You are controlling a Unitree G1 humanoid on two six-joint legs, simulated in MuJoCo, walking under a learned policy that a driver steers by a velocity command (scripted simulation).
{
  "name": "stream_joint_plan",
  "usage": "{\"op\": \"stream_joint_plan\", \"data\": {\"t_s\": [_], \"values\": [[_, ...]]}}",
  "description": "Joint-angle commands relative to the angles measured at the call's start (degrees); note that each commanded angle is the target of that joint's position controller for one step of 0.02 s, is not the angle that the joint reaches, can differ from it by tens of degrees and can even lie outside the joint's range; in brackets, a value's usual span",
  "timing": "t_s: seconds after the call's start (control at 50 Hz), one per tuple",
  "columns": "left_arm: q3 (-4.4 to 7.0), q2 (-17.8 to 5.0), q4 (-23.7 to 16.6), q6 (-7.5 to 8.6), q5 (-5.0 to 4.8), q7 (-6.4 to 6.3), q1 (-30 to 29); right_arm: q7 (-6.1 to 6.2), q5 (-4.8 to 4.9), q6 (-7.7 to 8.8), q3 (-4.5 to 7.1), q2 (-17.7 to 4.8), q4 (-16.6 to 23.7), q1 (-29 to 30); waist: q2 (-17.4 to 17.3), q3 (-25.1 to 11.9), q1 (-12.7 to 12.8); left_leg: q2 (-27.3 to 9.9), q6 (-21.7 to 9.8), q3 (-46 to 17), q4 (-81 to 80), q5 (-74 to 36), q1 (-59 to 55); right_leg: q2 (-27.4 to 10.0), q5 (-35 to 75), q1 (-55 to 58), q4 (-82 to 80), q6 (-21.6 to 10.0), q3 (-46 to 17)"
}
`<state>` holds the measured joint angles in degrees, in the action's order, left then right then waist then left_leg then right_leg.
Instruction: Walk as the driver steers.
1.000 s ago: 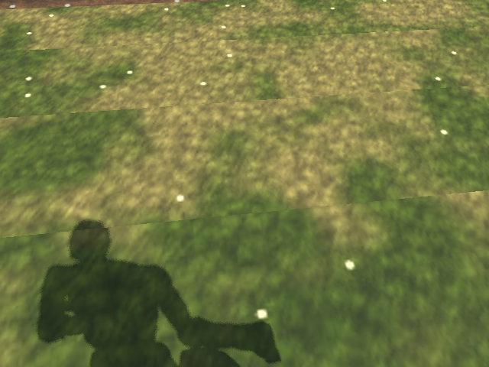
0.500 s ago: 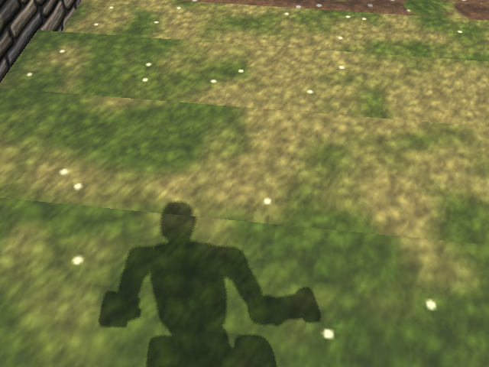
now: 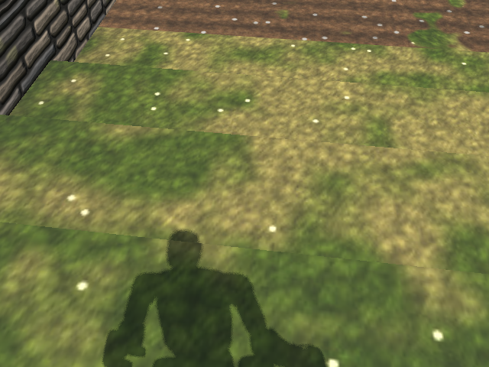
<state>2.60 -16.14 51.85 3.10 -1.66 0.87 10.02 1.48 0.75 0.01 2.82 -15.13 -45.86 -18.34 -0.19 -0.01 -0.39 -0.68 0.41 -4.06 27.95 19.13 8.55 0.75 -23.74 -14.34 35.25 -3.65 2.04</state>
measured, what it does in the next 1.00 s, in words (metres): walks ahead, turning right: left foot, then right foot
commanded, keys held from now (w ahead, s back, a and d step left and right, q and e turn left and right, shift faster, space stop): w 0.38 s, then w+e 0.62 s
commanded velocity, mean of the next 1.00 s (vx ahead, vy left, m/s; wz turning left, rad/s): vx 0.45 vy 0.00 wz -0.23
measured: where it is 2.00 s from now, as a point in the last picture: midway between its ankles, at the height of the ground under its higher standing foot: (285, 311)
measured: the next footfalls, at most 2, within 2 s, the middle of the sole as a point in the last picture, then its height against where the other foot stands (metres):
left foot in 0.48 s outside the picture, level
right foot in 1.00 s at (303, 335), level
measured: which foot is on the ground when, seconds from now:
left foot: down 0.00-0.04, up 0.06-0.46, down 0.48-1.00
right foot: down 0.00-0.50, up 0.52-0.98, down 1.00-1.00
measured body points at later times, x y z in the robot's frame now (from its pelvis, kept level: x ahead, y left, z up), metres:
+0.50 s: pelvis +0.21 +0.04 -0.02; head +0.25 +0.05 +0.43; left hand +0.16 +0.30 -0.16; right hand +0.45 -0.18 -0.09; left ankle +0.32 +0.15 -0.74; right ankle +0.00 -0.10 -0.72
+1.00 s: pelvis +0.49 +0.01 -0.02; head +0.51 +0.00 +0.43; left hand +0.75 +0.17 -0.11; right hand +0.39 -0.21 -0.16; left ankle +0.32 +0.16 -0.73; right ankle +0.59 -0.12 -0.73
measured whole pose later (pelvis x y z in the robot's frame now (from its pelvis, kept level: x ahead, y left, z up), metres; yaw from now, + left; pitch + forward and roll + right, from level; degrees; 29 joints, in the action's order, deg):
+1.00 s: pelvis +0.49 +0.01 -0.02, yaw -16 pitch +2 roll +1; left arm 0.8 -12.9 44.9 3.3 2.7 4.8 2.9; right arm -0.9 -5.3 6.0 0.8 -12.3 -56.0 -25.7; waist 0.4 -0.8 -2.7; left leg -2.0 2.0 17.4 13.7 24.5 -10.7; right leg -0.5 -3.8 -30.4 33.1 -6.4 1.5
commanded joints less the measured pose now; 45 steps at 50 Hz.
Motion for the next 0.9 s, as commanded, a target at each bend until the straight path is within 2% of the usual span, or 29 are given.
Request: {"op": "stream_joint_plan", "data": {"t_s": [0.02,0.04,0.06,0.08,0.1,0.12,0.18,0.24,0.28,0.32,0.38,0.4,0.42,0.44,0.46,0.48,0.5,0.52,0.54,0.56,0.58,0.6,0.64,0.66,0.72,0.74,0.78,0.84,0.9], "values": [[1.78,-4.8,0.4,2.03,0.3,0.78,4.5,0.21,0.44,1.4,2.02,-8.9,4.9,7.2,-8.1,3.8,5.1,-7.7,-7.2,-10.5,-10.4,10.4,13.5,0.5,9.3,11.4,-8.5,-1.2,0.3],[2.41,-6.8,2.2,1.98,0.48,0.66,10.4,0.05,-0.16,1.77,1.1,-5.9,5.9,8.8,-2.0,2.0,7.1,-4.0,-4.8,-5.4,0.1,6.4,18.5,-4.9,5.4,17.9,-12.4,-2.3,-7.6],[3.67,-12.9,2.9,2.12,0.53,0.71,15.3,0.2,-0.04,2.55,0.37,-2.7,8.4,9.5,12.8,0.7,7.6,2.8,-0.8,3.0,17.8,7.3,28.5,-16.4,-6.9,23.4,-22.1,-8.5,-29.1],[3.43,-13.0,2.4,2.64,1.5,1.01,14.9,0.62,1.44,3.45,1.39,-6.4,9.5,10.3,13.8,3.8,7.6,2.2,-0.6,-0.4,29.9,15.3,36.0,-23.8,-13.1,20.9,-27.3,-14.6,-42.8],[2.36,-9.7,1.3,3.12,1.35,0.69,11.0,0.3,2.32,4.15,1.92,-8.0,8.8,8.8,9.0,7.3,5.2,-1.4,-1.8,-3.0,35.2,10.8,39.9,-23.0,-15.0,19.8,-27.2,-14.0,-39.5],[1.9,-8.1,0.4,3.27,1.23,0.42,9.0,-0.24,2.03,4.67,1.92,-7.8,7.7,7.7,7.9,7.6,4.2,-3.1,-2.6,-2.0,36.1,5.6,40.8,-20.1,-12.0,19.8,-27.2,-11.9,-33.8],[1.04,-6.6,-0.2,2.71,1.44,0.02,8.3,-1.45,0.18,5.29,2.04,-6.4,7.6,9.6,5.4,5.8,3.6,-6.0,-2.1,0.4,30.8,-4.9,37.9,-15.0,5.7,18.6,-28.1,-8.0,-20.8],[0.88,-7.4,0.2,2.01,1.33,-0.6,10.0,-2.37,0.02,5.06,0.99,-3.3,9.1,13.7,5.0,5.2,4.5,-4.9,0.2,3.9,20.4,-11.0,33.8,-12.0,18.9,15.9,-28.5,-7.7,-12.2],[1.08,-8.8,0.4,1.68,1.28,-1.0,11.1,-2.81,0.33,5.15,0.2,-1.8,10.3,17.3,5.3,5.8,5.5,-3.6,0.9,5.4,12.4,-15.9,29.0,-11.0,21.4,12.5,-28.9,-7.3,-8.8],[1.27,-9.9,0.8,1.52,0.99,-1.14,12.9,-3.35,0.65,5.15,0.02,-2.1,11.2,20.0,5.3,6.6,6.3,-2.4,1.0,6.4,7.6,-19.0,25.2,-11.9,21.6,10.6,-29.5,-7.3,-8.0],[1.5,-10.1,1.6,1.27,0.25,-1.09,13.7,-3.92,1.0,5.08,0.38,-3.9,12.2,21.5,5.6,7.6,5.1,-2.4,-1.1,4.7,3.9,-19.6,24.0,-14.8,24.4,13.7,-28.3,-6.6,-7.8],[-1.91,-2.8,2.5,3.3,9.84,2.11,14.4,-4.64,-7.68,3.82,-1.42,-1.5,9.9,16.1,7.1,3.2,2.1,-3.1,-3.8,1.1,7.2,-19.4,20.9,-17.2,22.8,14.8,-28.8,-8.1,-9.4],[-0.8,-5.0,1.0,3.92,8.65,3.08,11.4,-4.82,-7.52,3.24,-0.2,-4.2,10.1,15.2,6.2,5.1,0.5,-2.2,-5.2,2.4,7.0,-15.5,20.1,-17.3,27.1,15.5,-27.0,-8.3,-9.0],[-0.15,-8.2,0.1,3.96,6.88,3.47,8.9,-4.77,-5.94,3.31,0.68,-7.2,10.3,14.9,4.0,3.1,-1.9,0.2,-6.6,6.3,4.0,-16.9,12.6,-15.1,34.2,13.2,-22.6,-7.6,-7.2],[0.24,-9.8,0.9,3.76,6.6,4.08,10.8,-4.56,-4.11,3.98,1.57,-9.4,9.5,11.9,2.7,-0.1,-3.5,1.8,-7.9,7.9,3.4,-18.9,0.6,-11.6,42.8,8.9,-14.3,-5.9,-5.1],[-0.4,-7.5,2.0,3.7,7.71,4.48,14.8,-3.98,-3.59,4.48,2.02,-10.9,6.8,2.8,-0.9,-8.1,-6.0,-1.1,-11.0,5.2,6.6,-21.4,-15.7,-6.8,40.2,2.4,-0.4,-2.7,-2.9],[-3.35,2.3,1.0,4.33,9.43,5.09,27.7,-3.59,-3.62,4.25,1.22,-11.7,3.4,-11.9,-14.3,-27.6,-4.7,-16.7,-25.1,-18.4,3.6,-18.5,-48.0,3.1,11.3,-16.6,19.6,0.8,-3.2],[-2.47,-0.7,0.5,4.68,7.17,6.46,19.3,-3.21,-5.54,4.46,-0.01,-7.5,0.2,-21.4,-11.9,-22.1,-10.2,-20.6,-22.9,-36.4,-8.5,0.1,-43.5,5.7,-6.9,-28.3,36.5,-0.4,-8.5],[-1.15,-3.2,-2.0,5.09,5.37,5.71,8.6,-2.8,-5.35,5.83,0.25,-7.3,-0.7,-15.0,-9.6,-2.9,-9.1,-19.0,-15.5,-29.3,-12.6,13.8,-25.5,0.9,-1.1,-35.7,42.7,-2.8,-11.3],[-0.67,-4.1,-2.3,5.33,5.01,3.82,6.2,-2.35,-4.19,6.34,-0.03,-6.1,-0.1,-7.4,-7.2,2.8,-5.6,-19.0,-14.7,-22.5,-14.2,10.6,-12.1,-2.9,3.4,-33.7,43.3,-3.4,-9.0],[-1.09,-3.2,-2.5,5.05,6.26,2.66,8.5,-1.88,-3.96,6.37,-1.5,-2.4,-0.2,-4.3,-5.2,-1.4,-1.9,-18.4,-14.7,-16.9,-14.9,1.1,-6.7,-5.6,7.4,-27.4,40.8,-4.3,-9.6],[-2.01,-0.6,-2.9,4.4,6.83,2.53,7.6,-1.5,-4.09,6.52,-2.6,0.6,-0.1,-1.0,-3.3,-0.7,0.3,-17.8,-14.3,-12.3,-16.3,-7.5,-1.2,-7.2,10.4,-23.6,40.2,-4.0,-10.0],[-2.59,2.3,-3.6,2.93,6.51,3.25,7.6,-0.79,-4.36,6.95,-2.98,2.3,0.8,3.6,-3.4,-0.3,3.2,-16.8,-13.8,-5.8,-20.2,-13.2,3.0,-8.0,9.5,-21.5,37.7,-3.1,-9.5],[-2.66,2.4,-4.2,2.61,6.1,3.77,6.4,-0.59,-4.4,7.42,-2.64,1.5,0.7,4.3,-3.6,0.7,3.3,-15.8,-13.6,-2.2,-22.0,-14.2,3.7,-8.3,10.4,-22.9,35.2,-2.7,-9.0],[-2.72,2.1,-5.5,2.37,5.51,4.74,2.4,-0.71,-6.85,8.39,-2.49,0.0,-0.9,2.3,-1.9,1.3,2.4,-13.8,-13.9,7.3,-23.4,-23.7,3.3,-9.1,22.4,-25.1,24.5,-1.3,-7.2],[-2.78,2.3,-6.3,2.18,5.36,5.05,-0.1,-0.75,-7.22,8.49,-2.36,-0.7,-1.6,0.8,-1.6,1.2,1.3,-12.7,-13.5,10.4,-22.8,-26.6,2.9,-8.8,26.0,-24.6,18.8,-0.8,-5.5],[-2.75,2.3,-7.5,1.26,5.15,5.46,-3.8,-1.41,-6.65,8.29,-2.14,-2.3,-3.6,-3.2,-2.2,1.6,-0.1,-12.4,-13.3,13.5,-22.4,-32.7,2.3,-7.2,29.4,-21.8,11.7,0.4,-2.8],[-2.21,1.2,-8.5,0.32,5.01,5.1,-5.9,-2.64,-6.38,7.95,-1.54,-4.4,-6.0,-6.8,-2.3,3.0,-0.6,-15.1,-13.1,14.2,-20.2,-39.3,-6.6,-6.2,30.1,-24.8,6.2,0.2,-3.4],[-1.58,0.5,-9.4,0.09,5.08,4.49,-8.9,-2.54,-5.84,7.23,-0.97,-5.0,-7.7,-8.9,-2.6,3.8,-1.3,-16.4,-12.0,15.4,-17.8,-42.2,-16.2,-4.7,25.2,-26.7,1.3,-0.8,-2.6]]}}
Velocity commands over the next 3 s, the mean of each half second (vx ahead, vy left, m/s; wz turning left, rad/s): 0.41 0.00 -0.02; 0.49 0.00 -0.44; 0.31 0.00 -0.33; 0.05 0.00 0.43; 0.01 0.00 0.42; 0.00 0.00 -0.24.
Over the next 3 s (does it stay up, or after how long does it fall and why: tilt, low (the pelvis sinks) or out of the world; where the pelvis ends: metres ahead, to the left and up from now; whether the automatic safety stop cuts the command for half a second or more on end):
stays up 0.70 -0.10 0.01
